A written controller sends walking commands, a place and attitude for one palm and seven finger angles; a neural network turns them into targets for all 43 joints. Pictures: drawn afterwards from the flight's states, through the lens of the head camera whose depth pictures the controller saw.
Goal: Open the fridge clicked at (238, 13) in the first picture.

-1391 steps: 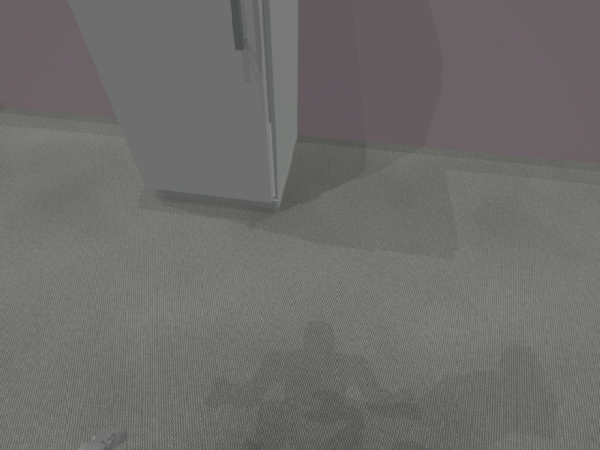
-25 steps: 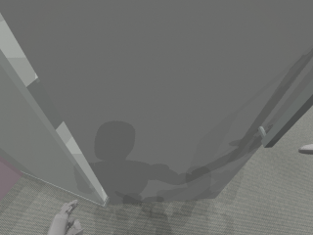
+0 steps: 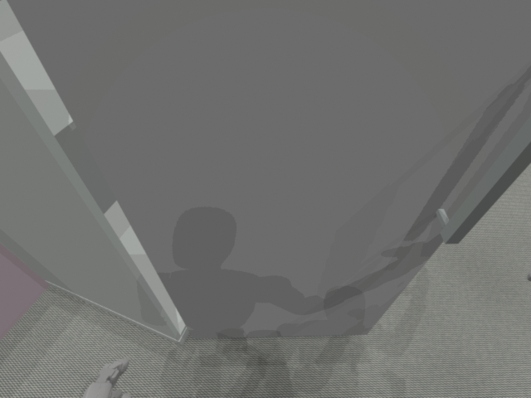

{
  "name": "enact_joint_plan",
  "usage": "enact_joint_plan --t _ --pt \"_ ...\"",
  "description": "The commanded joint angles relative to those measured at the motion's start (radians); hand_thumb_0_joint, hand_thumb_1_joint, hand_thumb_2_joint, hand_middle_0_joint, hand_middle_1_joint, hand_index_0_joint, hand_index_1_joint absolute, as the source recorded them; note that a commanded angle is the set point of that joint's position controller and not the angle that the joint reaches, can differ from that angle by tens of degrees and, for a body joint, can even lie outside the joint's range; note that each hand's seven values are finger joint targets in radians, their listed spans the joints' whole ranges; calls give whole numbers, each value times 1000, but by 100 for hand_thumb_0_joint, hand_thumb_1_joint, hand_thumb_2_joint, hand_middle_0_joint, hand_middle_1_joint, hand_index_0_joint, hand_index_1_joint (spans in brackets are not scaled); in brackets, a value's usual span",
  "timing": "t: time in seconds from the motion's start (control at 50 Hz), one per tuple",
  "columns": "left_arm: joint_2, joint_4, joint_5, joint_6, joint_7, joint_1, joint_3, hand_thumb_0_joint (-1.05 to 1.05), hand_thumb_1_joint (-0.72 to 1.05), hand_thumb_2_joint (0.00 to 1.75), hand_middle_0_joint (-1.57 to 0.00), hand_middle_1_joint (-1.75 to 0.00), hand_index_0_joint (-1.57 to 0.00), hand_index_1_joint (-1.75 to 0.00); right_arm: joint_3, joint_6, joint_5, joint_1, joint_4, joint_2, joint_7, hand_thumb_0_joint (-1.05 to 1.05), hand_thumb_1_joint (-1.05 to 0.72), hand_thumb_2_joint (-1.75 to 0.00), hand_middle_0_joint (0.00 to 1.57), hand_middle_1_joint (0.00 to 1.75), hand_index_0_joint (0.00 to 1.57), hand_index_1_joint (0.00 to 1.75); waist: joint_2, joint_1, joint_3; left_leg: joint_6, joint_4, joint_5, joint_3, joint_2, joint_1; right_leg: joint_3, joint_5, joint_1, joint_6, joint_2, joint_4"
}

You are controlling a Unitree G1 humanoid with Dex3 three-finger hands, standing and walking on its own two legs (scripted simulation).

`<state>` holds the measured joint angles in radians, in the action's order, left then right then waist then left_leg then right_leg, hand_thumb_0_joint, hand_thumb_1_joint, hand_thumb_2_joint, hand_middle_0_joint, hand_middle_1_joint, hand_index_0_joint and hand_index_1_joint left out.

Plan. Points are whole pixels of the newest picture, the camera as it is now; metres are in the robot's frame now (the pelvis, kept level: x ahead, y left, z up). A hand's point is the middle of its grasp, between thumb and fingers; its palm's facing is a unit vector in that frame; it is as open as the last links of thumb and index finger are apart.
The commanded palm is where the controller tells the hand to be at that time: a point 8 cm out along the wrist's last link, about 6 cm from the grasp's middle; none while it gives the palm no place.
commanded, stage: slip the hand off the handle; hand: right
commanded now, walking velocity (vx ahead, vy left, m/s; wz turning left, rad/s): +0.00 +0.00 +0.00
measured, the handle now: (495, 162) +0.39 -0.28 +0.18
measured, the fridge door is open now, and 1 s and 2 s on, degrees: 67 67 67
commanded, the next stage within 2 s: draw the hand back to the body in 0.42 s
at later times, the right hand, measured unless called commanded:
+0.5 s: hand out of the picture +0.22 -0.33 +0.17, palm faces +0.45 +0.84 -0.28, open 14.7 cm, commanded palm +0.18 -0.37 +0.18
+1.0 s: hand out of the picture +0.20 -0.30 +0.17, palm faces +0.31 +0.95 -0.08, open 14.7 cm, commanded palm +0.16 -0.34 +0.19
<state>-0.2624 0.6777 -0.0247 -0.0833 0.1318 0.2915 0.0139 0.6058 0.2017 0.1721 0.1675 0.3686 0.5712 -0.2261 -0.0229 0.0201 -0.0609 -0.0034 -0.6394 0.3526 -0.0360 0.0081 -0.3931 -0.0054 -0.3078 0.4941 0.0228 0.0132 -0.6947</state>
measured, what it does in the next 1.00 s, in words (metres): stands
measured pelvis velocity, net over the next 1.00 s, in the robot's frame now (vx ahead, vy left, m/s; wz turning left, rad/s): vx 0.00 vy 0.02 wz -0.03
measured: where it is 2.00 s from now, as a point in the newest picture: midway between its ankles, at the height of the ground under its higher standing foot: outside the picture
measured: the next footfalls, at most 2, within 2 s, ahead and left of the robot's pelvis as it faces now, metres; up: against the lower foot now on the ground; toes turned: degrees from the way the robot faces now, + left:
none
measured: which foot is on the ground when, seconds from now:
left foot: down 0.00-1.00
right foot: down 0.00-1.00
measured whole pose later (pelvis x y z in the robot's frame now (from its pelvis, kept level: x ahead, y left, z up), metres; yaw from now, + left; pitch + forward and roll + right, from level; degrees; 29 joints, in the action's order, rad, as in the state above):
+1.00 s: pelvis +0.00 +0.02 +0.01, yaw -2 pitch -1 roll +1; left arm -0.28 0.65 -0.09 -0.30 0.15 0.23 0.05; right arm 0.59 -0.19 0.42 -0.18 -0.06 0.46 -0.34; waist -0.06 0.07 -0.07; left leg 0.02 -0.57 0.35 -0.06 0.01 -0.21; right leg 0.02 -0.28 0.31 0.00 0.01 -0.61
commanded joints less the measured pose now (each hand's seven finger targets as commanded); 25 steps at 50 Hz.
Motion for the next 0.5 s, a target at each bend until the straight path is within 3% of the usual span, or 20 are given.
enact_joint_plan --t 0.0,0.04,0.1,0.14,0.16,0.18,0.22,0.26,0.34,0.42,0.46,0.48 --pt "-133 -164 8 -79 11 -103 -40 0 90 90 -20 -30 -20 -30 89 66 21 194 -348 343 44 0 55 -20 25 115 25 115 -133 32 -239 24 91 -132 -22 25 -11 52 180 -245 4 -13 122" --pt "-131 -159 8 -91 16 -116 -37 0 90 90 -20 -30 -20 -30 82 57 31 168 -361 318 48 0 55 -20 25 115 25 115 -122 26 -219 22 95 -122 -22 25 -20 54 159 -249 3 -12 126" --pt "-126 -164 10 -103 14 -128 -36 0 90 90 -20 -30 -20 -30 85 42 39 73 -422 294 54 0 55 -20 25 115 25 115 -122 40 -235 24 91 -154 -28 22 7 53 198 -262 -1 -10 124" --pt "-121 -166 7 -112 10 -139 -32 0 90 90 -20 -30 -20 -30 78 23 49 29 -460 272 53 0 55 -20 25 115 25 115 -132 44 -209 25 89 -158 -34 23 4 61 207 -269 -9 -9 132" --pt "-119 -161 7 -111 11 -140 -30 0 90 90 -20 -30 -20 -30 84 14 52 -16 -458 258 61 0 55 -20 25 115 25 115 -115 54 -184 26 97 -158 -32 23 10 58 194 -256 -7 -9 132" --pt "-120 -167 7 -116 9 -141 -31 0 90 90 -20 -30 -20 -30 78 2 58 -45 -462 242 60 0 55 -20 25 115 25 115 -84 47 -175 23 95 -163 -38 20 8 60 196 -246 -7 -10 132" --pt "-120 -166 1 -122 12 -153 -26 0 90 90 -20 -30 -20 -30 63 -16 70 -27 -485 225 54 0 55 -20 25 115 25 115 -72 38 -140 19 104 -143 -36 21 -11 60 162 -241 -9 -10 141" --pt "-118 -157 1 -126 17 -160 -23 0 90 90 -20 -30 -20 -30 77 -21 62 -17 -514 241 64 0 55 -20 25 115 25 115 -99 42 -118 22 111 -120 -30 20 -15 63 129 -242 -10 -10 147" --pt "-108 -172 7 -151 18 -174 -17 0 90 90 -20 -30 -20 -30 2 -13 59 -44 -615 172 62 0 55 -20 25 115 25 115 -115 34 -147 22 101 -125 -32 18 -17 71 140 -287 -12 -12 147" --pt "-106 -162 8 -162 20 -174 -13 0 90 90 -20 -30 -20 -30 27 -20 63 -106 -635 179 71 0 55 -20 25 115 25 115 -94 42 -138 22 104 -144 -33 15 0 67 158 -278 -14 -14 143" --pt "-110 -140 7 -158 29 -173 -15 0 90 90 -20 -30 -20 -30 91 -26 67 -102 -597 232 77 0 55 -20 25 115 25 115 -60 49 -109 21 118 -145 -27 13 10 58 148 -249 -11 -14 139" --pt "-108 -148 6 -161 29 -177 -13 0 90 90 -20 -30 -20 -30 73 -29 72 -82 -591 220 70 0 55 -20 25 115 25 115 -76 42 -115 19 118 -141 -25 7 4 55 144 -240 -11 -20 135"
